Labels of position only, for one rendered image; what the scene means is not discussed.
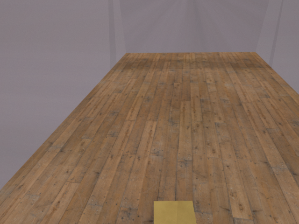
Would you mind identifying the carton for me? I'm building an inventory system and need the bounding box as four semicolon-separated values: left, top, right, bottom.
154;201;197;224

